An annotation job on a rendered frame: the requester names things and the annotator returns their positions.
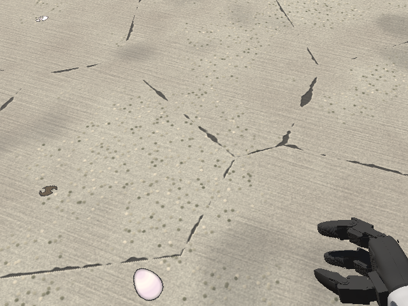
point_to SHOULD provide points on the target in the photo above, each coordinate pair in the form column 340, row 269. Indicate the right robot forearm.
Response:
column 398, row 297

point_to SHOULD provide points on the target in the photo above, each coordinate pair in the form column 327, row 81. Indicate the right robot hand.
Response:
column 384, row 267

